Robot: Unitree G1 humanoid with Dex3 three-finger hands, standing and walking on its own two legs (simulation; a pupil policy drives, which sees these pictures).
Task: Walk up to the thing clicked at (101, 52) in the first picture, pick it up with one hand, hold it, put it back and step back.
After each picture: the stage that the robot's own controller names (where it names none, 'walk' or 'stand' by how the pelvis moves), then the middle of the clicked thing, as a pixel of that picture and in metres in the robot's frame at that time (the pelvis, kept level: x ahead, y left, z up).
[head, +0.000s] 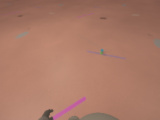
stand; (101, 51) +1.54 -0.18 -0.72
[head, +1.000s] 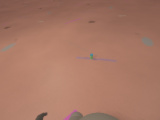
walk; (91, 56) +1.39 +0.14 -0.70
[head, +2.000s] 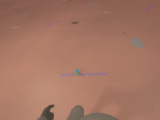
walk; (77, 72) +0.84 +0.33 -0.72
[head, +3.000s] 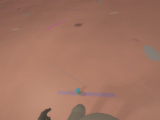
walk; (78, 91) +0.47 +0.26 -0.71
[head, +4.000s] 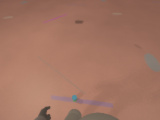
stand; (74, 98) +0.34 +0.19 -0.70
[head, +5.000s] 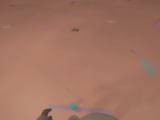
stand; (72, 106) +0.31 +0.21 -0.72
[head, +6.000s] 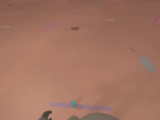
stand; (73, 104) +0.32 +0.22 -0.73
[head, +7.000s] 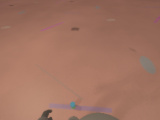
stand; (73, 105) +0.31 +0.22 -0.73
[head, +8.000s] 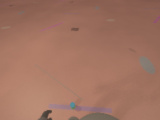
stand; (72, 105) +0.31 +0.22 -0.73
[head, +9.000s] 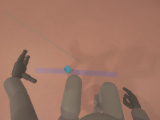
go down; (68, 69) +0.37 +0.23 -0.39
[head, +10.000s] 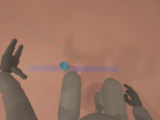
go down; (64, 66) +0.38 +0.26 -0.31
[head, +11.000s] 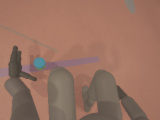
close in; (40, 64) +0.35 +0.29 -0.22
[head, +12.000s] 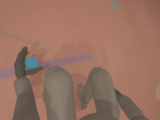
close; (31, 64) +0.35 +0.29 -0.21
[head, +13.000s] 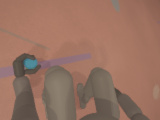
lift; (30, 64) +0.34 +0.30 -0.22
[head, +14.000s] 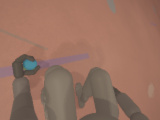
lift; (29, 65) +0.33 +0.30 -0.22
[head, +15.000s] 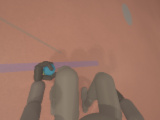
lift; (48, 70) +0.29 +0.26 -0.18
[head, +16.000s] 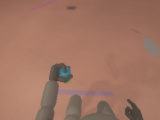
lift; (65, 75) +0.32 +0.19 +0.02
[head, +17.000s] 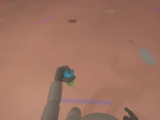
hold; (69, 77) +0.32 +0.17 -0.01
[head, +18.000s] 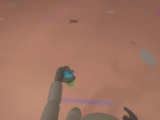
hold; (69, 78) +0.32 +0.17 -0.01
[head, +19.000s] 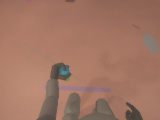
crouch; (65, 73) +0.35 +0.20 -0.06
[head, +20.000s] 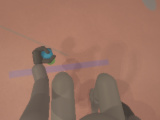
lower; (48, 57) +0.42 +0.28 -0.13
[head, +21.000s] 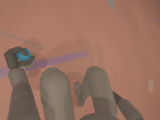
lower; (25, 58) +0.39 +0.31 -0.22
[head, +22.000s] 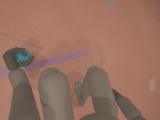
lower; (24, 58) +0.39 +0.31 -0.22
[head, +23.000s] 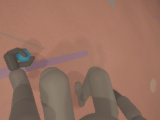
lower; (25, 59) +0.38 +0.32 -0.21
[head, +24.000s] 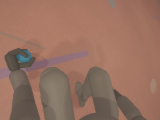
lower; (25, 59) +0.37 +0.32 -0.21
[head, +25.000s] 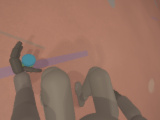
withdraw; (28, 62) +0.36 +0.30 -0.22
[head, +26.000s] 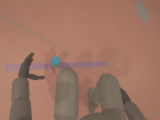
stand; (55, 62) +0.38 +0.27 -0.26
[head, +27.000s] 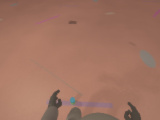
stand; (72, 101) +0.33 +0.19 -0.64
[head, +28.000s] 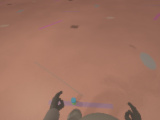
stand; (73, 101) +0.36 +0.20 -0.66
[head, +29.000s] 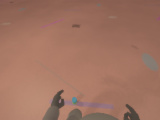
stand; (74, 100) +0.35 +0.20 -0.67
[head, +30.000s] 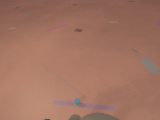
stand; (77, 102) +0.38 +0.18 -0.72
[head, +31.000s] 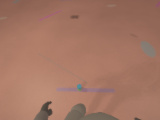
walk; (79, 87) +0.46 +0.18 -0.71
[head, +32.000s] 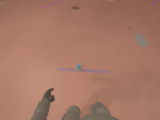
walk; (78, 67) +0.75 +0.18 -0.69
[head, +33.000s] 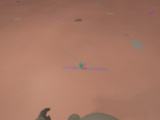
stand; (80, 65) +1.00 +0.22 -0.70
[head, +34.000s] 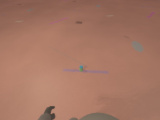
stand; (81, 68) +0.97 +0.21 -0.72
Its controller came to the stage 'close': yes
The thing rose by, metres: 0.71
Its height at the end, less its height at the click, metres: +0.00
